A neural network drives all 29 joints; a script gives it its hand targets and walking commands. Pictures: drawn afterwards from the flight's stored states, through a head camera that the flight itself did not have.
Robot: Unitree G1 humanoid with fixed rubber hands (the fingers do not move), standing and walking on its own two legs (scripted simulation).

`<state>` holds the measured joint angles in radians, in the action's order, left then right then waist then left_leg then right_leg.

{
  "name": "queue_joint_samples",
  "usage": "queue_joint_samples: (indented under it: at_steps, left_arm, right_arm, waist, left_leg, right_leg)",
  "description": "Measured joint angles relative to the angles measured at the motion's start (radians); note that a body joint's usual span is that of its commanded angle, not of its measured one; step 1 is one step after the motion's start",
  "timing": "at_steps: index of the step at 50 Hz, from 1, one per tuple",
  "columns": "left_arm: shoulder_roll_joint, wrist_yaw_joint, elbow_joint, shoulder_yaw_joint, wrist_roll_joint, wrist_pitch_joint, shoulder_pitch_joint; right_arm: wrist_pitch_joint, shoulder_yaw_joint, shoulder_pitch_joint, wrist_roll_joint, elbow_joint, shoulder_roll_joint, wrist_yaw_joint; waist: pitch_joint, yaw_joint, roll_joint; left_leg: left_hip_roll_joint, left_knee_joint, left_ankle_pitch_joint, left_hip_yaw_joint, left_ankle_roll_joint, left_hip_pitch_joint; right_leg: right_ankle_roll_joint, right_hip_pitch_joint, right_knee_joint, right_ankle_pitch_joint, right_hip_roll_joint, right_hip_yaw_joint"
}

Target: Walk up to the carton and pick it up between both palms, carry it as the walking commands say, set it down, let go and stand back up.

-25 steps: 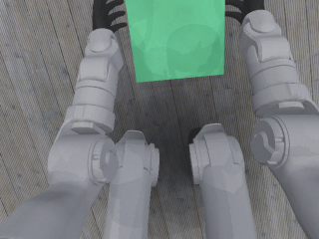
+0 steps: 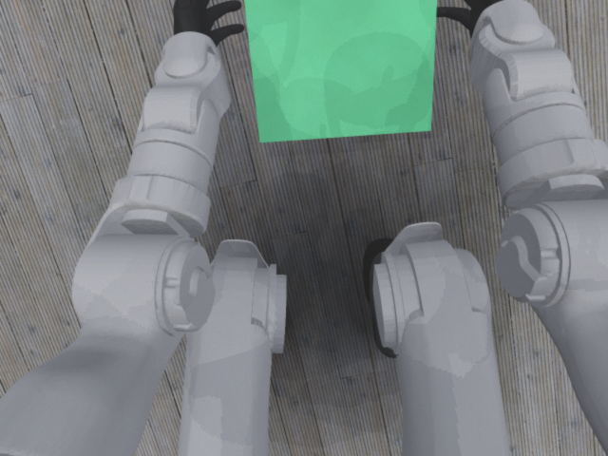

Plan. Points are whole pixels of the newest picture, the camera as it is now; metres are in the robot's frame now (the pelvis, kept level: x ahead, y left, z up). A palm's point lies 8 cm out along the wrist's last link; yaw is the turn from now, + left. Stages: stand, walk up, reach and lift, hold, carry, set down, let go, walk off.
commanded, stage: set down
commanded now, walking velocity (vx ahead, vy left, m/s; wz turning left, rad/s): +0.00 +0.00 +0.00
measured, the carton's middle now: (334, 10) +0.57 -0.06 -0.27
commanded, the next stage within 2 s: none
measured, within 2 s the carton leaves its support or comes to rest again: rests again in 0.48 s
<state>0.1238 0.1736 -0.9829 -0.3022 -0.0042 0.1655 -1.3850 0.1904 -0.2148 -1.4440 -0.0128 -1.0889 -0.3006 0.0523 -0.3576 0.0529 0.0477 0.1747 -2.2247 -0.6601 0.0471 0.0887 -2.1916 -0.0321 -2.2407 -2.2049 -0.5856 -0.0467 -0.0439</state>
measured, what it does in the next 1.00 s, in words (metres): stands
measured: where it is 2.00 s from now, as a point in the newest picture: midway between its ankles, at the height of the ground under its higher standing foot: (319, 325)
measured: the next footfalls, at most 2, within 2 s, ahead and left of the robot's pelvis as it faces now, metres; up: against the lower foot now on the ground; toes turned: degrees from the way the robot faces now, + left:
none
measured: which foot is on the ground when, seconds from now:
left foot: down 0.00-1.00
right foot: down 0.00-1.00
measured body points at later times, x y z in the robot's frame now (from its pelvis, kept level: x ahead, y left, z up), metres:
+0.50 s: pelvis +0.00 +0.00 +0.00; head +0.37 -0.04 +0.24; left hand +0.55 +0.08 -0.19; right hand +0.54 -0.21 -0.19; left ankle +0.10 +0.12 -0.34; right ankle +0.11 -0.12 -0.34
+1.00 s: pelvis +0.01 +0.00 -0.01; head +0.38 -0.04 +0.23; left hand +0.56 +0.09 -0.20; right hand +0.54 -0.21 -0.20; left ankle +0.10 +0.12 -0.34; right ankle +0.11 -0.12 -0.34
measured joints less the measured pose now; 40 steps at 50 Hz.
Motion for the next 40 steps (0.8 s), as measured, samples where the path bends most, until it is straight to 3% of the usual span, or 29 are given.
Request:
queue_joint_samples:
  at_steps: [15, 40]
  left_arm:
    - [0.008, -0.056, -0.009, -0.034, -0.026, 0.006, -0.028]
    - [0.025, -0.087, -0.029, -0.027, -0.025, -0.018, -0.041]
  right_arm:
    - [0.0, -0.031, -0.03, -0.029, -0.014, -0.007, -0.052]
    - [-0.033, -0.088, -0.001, -0.051, 0.029, 0.003, -0.068]
  waist:
    - [-0.028, 0.002, 0.001]
    - [-0.033, 0.001, 0.003]
  left_leg:
    - [-0.016, -0.012, 0.004, -0.007, -0.006, -0.001]
    - [-0.032, -0.032, -0.03, -0.018, -0.019, -0.012]
  right_leg:
    - [0.013, 0.0, -0.016, -0.001, 0.015, 0.009]
    - [0.021, -0.01, -0.038, -0.039, 0.029, 0.014]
